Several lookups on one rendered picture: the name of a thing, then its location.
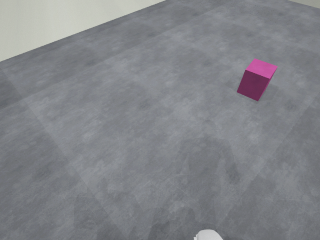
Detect right robot thigh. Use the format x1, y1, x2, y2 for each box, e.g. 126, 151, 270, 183
193, 229, 223, 240

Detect carton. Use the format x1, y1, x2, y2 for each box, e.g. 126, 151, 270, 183
237, 58, 278, 101

